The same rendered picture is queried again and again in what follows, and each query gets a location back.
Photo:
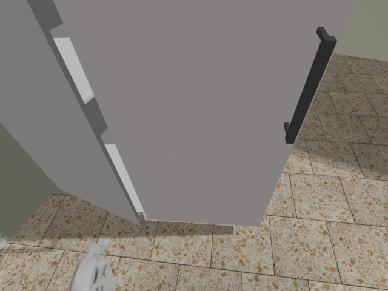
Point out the robot left hand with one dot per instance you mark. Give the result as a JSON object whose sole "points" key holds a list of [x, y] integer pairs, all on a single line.
{"points": [[88, 269]]}

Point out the handle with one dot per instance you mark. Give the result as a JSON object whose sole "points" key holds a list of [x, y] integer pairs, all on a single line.
{"points": [[320, 62]]}

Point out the fridge door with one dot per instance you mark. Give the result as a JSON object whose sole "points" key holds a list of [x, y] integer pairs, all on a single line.
{"points": [[195, 94]]}

